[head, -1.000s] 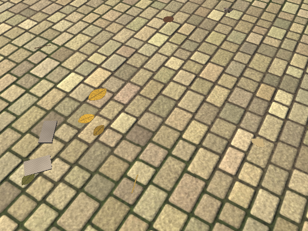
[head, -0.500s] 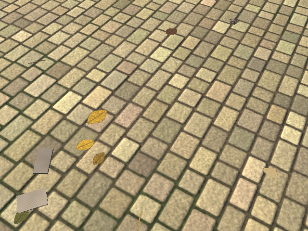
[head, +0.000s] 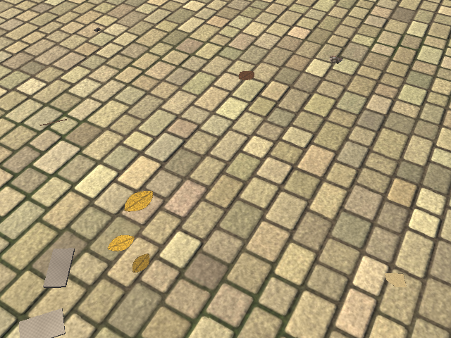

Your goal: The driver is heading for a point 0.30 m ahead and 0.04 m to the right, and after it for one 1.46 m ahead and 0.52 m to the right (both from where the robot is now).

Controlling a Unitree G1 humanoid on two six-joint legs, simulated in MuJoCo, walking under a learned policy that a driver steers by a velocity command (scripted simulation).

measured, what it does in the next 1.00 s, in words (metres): walks ahead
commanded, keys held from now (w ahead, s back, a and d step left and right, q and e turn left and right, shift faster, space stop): no key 0.46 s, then w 0.22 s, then w+e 0.32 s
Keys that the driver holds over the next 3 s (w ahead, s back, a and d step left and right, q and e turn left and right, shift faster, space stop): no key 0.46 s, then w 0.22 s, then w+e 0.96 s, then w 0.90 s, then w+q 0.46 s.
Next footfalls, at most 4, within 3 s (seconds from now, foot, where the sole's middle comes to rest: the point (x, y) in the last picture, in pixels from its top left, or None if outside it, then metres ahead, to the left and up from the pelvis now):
1.24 right None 0.45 -0.07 -0.78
1.80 left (259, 252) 0.83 -0.10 -0.78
2.34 right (346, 225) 0.94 -0.42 -0.78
2.90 left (332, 157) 1.28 -0.43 -0.78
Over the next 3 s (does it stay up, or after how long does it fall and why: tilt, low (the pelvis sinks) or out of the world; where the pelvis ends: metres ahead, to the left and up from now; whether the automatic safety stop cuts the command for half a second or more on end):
stays up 1.17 -0.43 -0.02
